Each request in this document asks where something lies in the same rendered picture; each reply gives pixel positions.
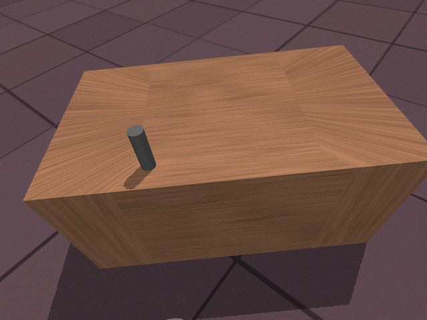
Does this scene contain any can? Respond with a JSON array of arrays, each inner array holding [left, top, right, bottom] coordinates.
[[127, 125, 156, 171]]

